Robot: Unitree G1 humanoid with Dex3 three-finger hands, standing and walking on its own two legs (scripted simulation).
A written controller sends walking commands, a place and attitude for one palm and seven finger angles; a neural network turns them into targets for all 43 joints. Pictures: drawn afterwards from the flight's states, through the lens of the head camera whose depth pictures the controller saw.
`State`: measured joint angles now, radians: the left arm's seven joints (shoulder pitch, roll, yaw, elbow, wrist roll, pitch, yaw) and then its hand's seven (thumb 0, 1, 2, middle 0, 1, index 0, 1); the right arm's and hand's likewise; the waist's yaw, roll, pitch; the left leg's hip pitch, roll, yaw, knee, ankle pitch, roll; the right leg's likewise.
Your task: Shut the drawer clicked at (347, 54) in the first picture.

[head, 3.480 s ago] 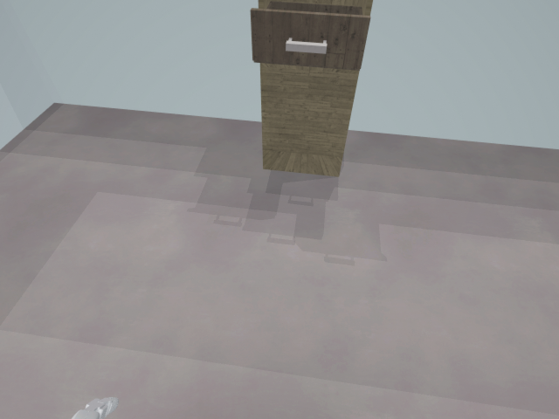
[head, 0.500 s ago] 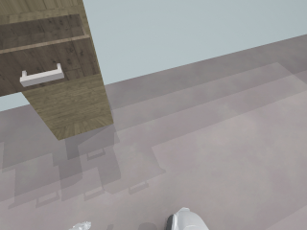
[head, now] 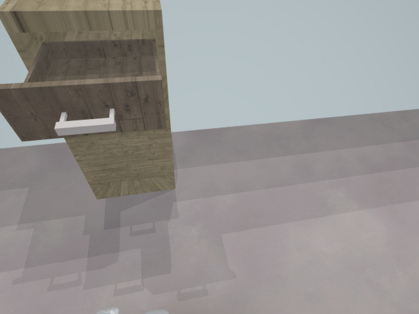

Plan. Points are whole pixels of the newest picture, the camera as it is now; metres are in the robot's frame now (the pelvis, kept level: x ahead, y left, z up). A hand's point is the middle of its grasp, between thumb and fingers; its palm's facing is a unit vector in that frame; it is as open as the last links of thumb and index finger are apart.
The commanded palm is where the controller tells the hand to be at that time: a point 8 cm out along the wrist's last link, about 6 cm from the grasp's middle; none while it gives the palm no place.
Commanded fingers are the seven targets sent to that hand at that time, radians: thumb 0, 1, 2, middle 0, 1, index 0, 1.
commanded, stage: turn to face it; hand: left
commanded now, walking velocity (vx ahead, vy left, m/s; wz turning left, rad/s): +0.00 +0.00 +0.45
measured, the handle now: (87, 120) +0.52 +0.33 +0.04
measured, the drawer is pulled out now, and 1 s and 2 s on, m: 0.26 0.26 0.26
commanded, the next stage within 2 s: take the last steps up to it in 0.48 s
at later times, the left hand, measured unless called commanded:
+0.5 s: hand out of the picture +0.04 +0.19 -0.15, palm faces +0.21 -0.93 -0.29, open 7.4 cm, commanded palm none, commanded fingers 0.00 0.90 0.90 -0.20 -0.30 -0.20 -0.30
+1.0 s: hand out of the picture -0.12 +0.15 -0.17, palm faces +0.41 -0.90 -0.18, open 7.4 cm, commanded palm none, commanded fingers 0.00 0.90 0.90 -0.20 -0.30 -0.20 -0.30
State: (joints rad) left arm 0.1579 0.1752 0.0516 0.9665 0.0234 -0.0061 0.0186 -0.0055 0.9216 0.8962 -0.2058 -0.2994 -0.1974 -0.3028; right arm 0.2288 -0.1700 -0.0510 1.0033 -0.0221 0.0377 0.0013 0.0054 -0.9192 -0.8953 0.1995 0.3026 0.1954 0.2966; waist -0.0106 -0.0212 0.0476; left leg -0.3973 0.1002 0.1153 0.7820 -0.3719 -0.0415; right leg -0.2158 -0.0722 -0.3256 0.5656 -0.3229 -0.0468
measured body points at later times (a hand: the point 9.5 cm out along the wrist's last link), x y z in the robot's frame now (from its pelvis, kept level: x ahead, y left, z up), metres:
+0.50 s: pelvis +0.01 -0.03 +0.00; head +0.03 -0.05 +0.45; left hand +0.03 +0.24 -0.13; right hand +0.12 -0.25 -0.16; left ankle +0.03 +0.11 -0.73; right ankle +0.03 -0.14 -0.73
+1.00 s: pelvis +0.01 +0.00 +0.01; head +0.00 +0.02 +0.46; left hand -0.14 +0.19 -0.15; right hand +0.15 -0.21 -0.13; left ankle -0.03 +0.11 -0.73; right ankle +0.03 -0.13 -0.73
